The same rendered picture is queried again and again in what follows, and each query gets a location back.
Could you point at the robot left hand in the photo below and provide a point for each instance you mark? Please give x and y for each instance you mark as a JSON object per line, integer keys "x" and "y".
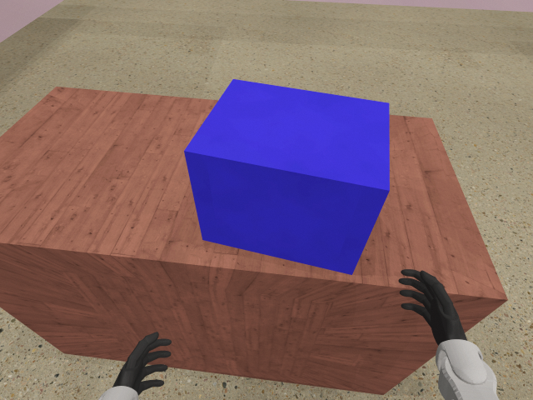
{"x": 134, "y": 370}

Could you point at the robot right hand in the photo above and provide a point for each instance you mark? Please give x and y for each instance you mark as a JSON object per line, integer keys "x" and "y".
{"x": 438, "y": 309}

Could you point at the carton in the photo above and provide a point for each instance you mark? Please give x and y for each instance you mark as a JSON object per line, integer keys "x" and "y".
{"x": 291, "y": 173}

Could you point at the right robot forearm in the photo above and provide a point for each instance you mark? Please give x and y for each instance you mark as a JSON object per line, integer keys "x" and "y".
{"x": 463, "y": 373}

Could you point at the pedestal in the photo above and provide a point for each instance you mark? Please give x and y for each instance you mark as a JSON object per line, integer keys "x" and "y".
{"x": 100, "y": 245}

